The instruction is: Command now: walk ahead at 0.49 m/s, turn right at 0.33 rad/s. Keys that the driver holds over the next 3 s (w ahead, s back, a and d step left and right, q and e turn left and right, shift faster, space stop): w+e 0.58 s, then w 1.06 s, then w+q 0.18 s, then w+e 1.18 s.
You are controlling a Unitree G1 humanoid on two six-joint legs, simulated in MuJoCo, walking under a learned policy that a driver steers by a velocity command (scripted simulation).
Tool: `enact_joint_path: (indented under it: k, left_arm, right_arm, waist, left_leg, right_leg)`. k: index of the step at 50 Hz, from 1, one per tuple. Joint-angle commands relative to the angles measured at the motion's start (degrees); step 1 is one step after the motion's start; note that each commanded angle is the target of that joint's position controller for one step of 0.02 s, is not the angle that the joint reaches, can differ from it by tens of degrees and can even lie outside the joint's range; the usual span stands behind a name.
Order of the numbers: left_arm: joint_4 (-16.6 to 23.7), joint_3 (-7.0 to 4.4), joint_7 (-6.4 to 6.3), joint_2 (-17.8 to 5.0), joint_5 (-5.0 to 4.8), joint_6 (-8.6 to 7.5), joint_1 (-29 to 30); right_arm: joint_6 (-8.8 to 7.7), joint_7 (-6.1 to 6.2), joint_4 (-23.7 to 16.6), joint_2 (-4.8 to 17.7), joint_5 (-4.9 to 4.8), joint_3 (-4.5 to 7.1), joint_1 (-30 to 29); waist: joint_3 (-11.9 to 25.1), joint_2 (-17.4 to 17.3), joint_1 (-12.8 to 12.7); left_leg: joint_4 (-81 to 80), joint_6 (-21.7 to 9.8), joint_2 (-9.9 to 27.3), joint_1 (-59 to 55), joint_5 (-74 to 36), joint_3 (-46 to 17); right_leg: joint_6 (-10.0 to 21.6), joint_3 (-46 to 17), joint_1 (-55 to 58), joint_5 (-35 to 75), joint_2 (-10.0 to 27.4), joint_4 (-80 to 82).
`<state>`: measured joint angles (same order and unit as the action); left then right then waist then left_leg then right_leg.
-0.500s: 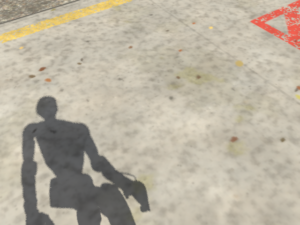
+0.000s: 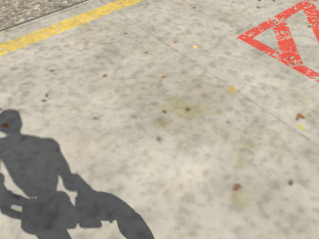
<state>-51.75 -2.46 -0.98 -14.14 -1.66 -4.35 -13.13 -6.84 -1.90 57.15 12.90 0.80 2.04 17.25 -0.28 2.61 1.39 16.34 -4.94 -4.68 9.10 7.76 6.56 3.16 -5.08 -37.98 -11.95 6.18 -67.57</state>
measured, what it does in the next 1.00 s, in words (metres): walks ahead, turning right: right foot, then left foot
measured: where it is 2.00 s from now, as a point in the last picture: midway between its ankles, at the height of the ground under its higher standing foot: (227, 143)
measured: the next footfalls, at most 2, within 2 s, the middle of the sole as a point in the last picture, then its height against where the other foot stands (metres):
right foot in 0.34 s outside the picture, level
left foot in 0.84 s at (180, 204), level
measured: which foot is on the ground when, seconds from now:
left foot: down 0.00-0.34, up 0.36-0.82, down 0.84-1.00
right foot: up 0.00-0.32, down 0.34-0.86, up 0.88-1.00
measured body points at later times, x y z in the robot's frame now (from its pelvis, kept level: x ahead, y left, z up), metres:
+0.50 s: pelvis +0.27 -0.10 -0.01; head +0.31 -0.12 +0.44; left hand +0.44 +0.13 -0.12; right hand +0.33 -0.39 -0.13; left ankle +0.26 +0.07 -0.65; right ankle +0.30 -0.17 -0.74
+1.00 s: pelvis +0.57 -0.13 +0.00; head +0.59 -0.13 +0.44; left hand +0.76 +0.07 -0.13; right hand +0.55 -0.42 -0.11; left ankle +0.64 -0.07 -0.74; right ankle +0.45 -0.24 -0.65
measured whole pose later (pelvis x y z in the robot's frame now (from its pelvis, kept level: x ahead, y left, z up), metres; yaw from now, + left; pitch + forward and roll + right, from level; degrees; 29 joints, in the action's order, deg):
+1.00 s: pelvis +0.57 -0.13 +0.00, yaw -24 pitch +2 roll +1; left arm -43.9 -2.8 -0.1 -15.4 -0.7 -4.0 -17.0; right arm -6.4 -1.7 46.3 14.7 0.2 2.8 13.7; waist -0.1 2.2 0.6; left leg 24.6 -3.6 -3.1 17.2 9.4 1.8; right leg 2.6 -3.2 -27.6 -19.3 0.9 -66.7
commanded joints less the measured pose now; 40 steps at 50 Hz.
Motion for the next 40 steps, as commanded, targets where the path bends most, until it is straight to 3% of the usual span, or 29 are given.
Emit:
enact_joint_path:
  k: [1,6,11,13,14,15,16,17,18,19,20,21,22,23,25,27,29,32,36,39,40]
  left_arm:
    - [1.97,-0.89,-0.2,-2.3,0.49,0.56,-3.69]
    - [5.33,-0.55,1.31,-1.25,0.67,-0.26,5.78]
    - [10.32,0.12,3.43,-0.44,0.43,-0.21,13.99]
    - [12.02,-0.14,4.24,-1.12,0.33,-0.15,14.03]
    - [12.43,-0.6,4.53,-2.06,0.31,-0.09,12.41]
    - [12.03,-1.47,4.67,-3.58,0.26,0.0,8.25]
    - [10.07,-3.07,4.6,-6.12,0.07,0.01,-0.32]
    - [7.63,-5.5,3.64,-11.42,0.09,0.31,-10.89]
    - [7.48,-6.97,2.88,-18.96,0.07,0.42,-13.14]
    - [8.67,-5.76,2.7,-15.13,0.75,-0.04,-15.23]
    - [8.43,-4.78,2.58,-11.48,1.45,-0.41,-13.33]
    - [9.41,-4.12,2.48,-9.28,1.03,-0.54,-8.71]
    - [10.93,-3.45,2.61,-7.3,1.01,-0.45,-3.7]
    - [12.08,-2.87,2.55,-5.89,1.47,-0.5,-0.94]
    - [12.66,-2.93,2.36,-6.52,1.22,-0.64,-0.01]
    - [12.48,-3.46,1.6,-8.5,0.89,-0.82,-1.72]
    - [12.13,-3.78,0.81,-9.41,0.65,-0.57,-3.86]
    - [11.34,-3.52,0.4,-8.8,0.57,-0.32,-6.37]
    - [9.22,-3.29,0.55,-8.62,0.5,-0.43,-9.88]
    - [8.74,-3.52,0.17,-9.45,0.77,0.18,-9.55]
    - [8.83,-3.54,0.13,-9.63,0.85,0.49,-8.7]
  right_arm:
    - [-1.19,1.1,-2.64,6.74,0.27,1.1,-2.71]
    - [-0.45,2.42,-2.05,8.53,-0.26,1.13,0.52]
    - [1.46,2.75,-0.62,10.04,-0.99,1.55,5.1]
    - [2.34,2.83,-1.08,11.03,-1.32,1.9,4.14]
    - [2.69,2.96,-1.74,11.84,-1.31,2.12,2.9]
    - [3.11,3.18,-2.4,12.6,-1.24,2.35,1.77]
    - [3.62,3.39,-3.14,12.63,-1.2,2.33,0.41]
    - [3.4,3.54,-4.58,11.85,-0.91,1.89,0.37]
    - [1.48,2.28,-7.61,2.93,0.8,-0.88,5.93]
    - [-1.57,1.36,-8.68,6.93,-1.22,-0.3,1.9]
    - [-3.02,0.94,-10.89,10.0,-3.32,0.74,-4.57]
    - [-3.49,1.15,-11.76,9.44,-2.97,0.45,-6.51]
    - [-3.19,1.62,-11.26,9.39,-1.81,0.83,-6.68]
    - [-2.25,1.78,-11.33,9.82,-1.36,1.39,-5.21]
    - [-0.47,1.72,-12.05,8.54,-0.59,1.62,-4.08]
    - [0.36,2.07,-13.54,7.38,0.18,1.48,-6.65]
    - [0.46,2.26,-15.32,6.49,0.28,1.16,-11.85]
    - [0.09,1.72,-16.4,5.02,-0.32,0.51,-16.94]
    - [-0.69,0.81,-18.41,6.81,-0.94,0.83,-21.47]
    - [-1.44,0.24,-18.97,8.56,-0.84,1.44,-20.64]
    - [-1.63,0.26,-18.48,9.12,-0.83,1.78,-18.18]
  waist:
    - [-2.8,-4.91,-2.72]
    - [-3.23,-4.12,0.65]
    - [-5.84,-4.03,3.66]
    - [-5.33,-5.13,2.49]
    - [-3.66,-6.46,1.01]
    - [-0.54,-7.87,-1.56]
    - [4.15,-7.37,-6.39]
    - [9.82,-3.62,-10.86]
    - [15.74,12.52,-5.6]
    - [24.27,8.76,-8.09]
    - [16.51,6.28,-8.95]
    - [11.36,1.05,-6.57]
    - [7.68,-3.04,-3.72]
    - [6.39,-2.45,-1.32]
    - [4.48,-2.22,0.52]
    - [2.72,-2.01,0.43]
    - [1.3,-0.91,-1.23]
    - [1.05,1.9,-3.97]
    - [-0.4,2.79,-6.05]
    - [-0.62,3.8,-4.87]
    - [0.15,4.31,-3.38]
  left_leg:
    - [-11.6,-8.37,17.38,4.84,-6.03,-9.26]
    - [-10.85,-5.77,17.43,-2.65,-8.96,-3.31]
    - [-6.69,-4.69,20.72,-13.62,-11.15,-0.7]
    - [-2.45,-3.6,21.62,-15.83,-19.92,0.87]
    - [1.41,-2.8,21.54,-15.65,-30.38,2.21]
    - [8.07,-1.95,21.15,-14.9,-41.44,3.58]
    - [19.59,-0.48,19.18,-12.11,-47.4,5.5]
    - [36.2,2.06,16.48,0.33,-36.96,5.88]
    - [58.94,5.82,5.29,27.87,13.54,3.45]
    - [67.42,4.88,2.21,35.52,24.15,-10.45]
    - [67.29,2.97,5.68,41.1,19.45,-12.41]
    - [62.53,2.18,8.4,39.65,14.25,-11.93]
    - [57.47,2.55,10.37,35.31,11.51,-11.43]
    - [54.05,2.96,11.84,30.52,10.04,-11.82]
    - [49.08,4.67,11.87,27.11,8.8,-10.9]
    - [42.54,6.61,10.95,27.31,4.6,-9.7]
    - [32.87,7.67,9.47,27.45,-2.45,-9.14]
    - [19.61,7.19,7.27,23.53,-13.49,-7.98]
    - [14.18,5.1,6.89,23.81,-13.9,-8.93]
    - [11.78,2.56,6.46,23.21,-6.89,-8.69]
    - [10.66,1.56,5.59,19.77,-4.98,-7.55]
  right_leg:
    - [-0.89,-3.12,-2.73,8.19,2.07,4.27]
    - [-0.99,0.84,-4.54,18.83,0.74,20.84]
    - [0.19,5.06,-8.09,12.37,0.03,28.75]
    - [1.77,7.6,-5.51,5.9,-1.45,30.35]
    - [2.86,9.64,-1.0,3.02,-3.34,30.77]
    - [4.04,11.72,5.94,1.05,-5.94,30.81]
    - [5.87,12.94,17.56,3.33,-9.11,34.06]
    - [9.0,4.88,35.72,4.89,-6.29,36.29]
    - [19.57,-26.93,57.89,-0.17,9.87,39.87]
    - [22.88,-44.55,63.35,-3.05,14.85,50.1]
    - [18.87,-35.39,59.71,1.24,12.28,50.13]
    - [16.43,-26.66,50.76,6.14,9.74,49.86]
    - [14.74,-20.54,41.18,12.11,7.4,50.77]
    - [13.93,-17.0,34.94,15.49,5.67,52.22]
    - [14.19,-14.07,28.57,19.03,3.75,54.31]
    - [14.22,-10.85,25.14,21.97,2.33,55.34]
    - [12.95,-8.89,23.97,20.3,0.51,55.34]
    - [10.09,-6.35,24.17,14.66,-1.24,54.5]
    - [9.46,-10.38,30.33,11.14,2.48,51.99]
    - [8.5,-13.39,36.26,15.39,5.25,48.43]
    - [7.81,-13.21,36.91,20.75,4.9,46.02]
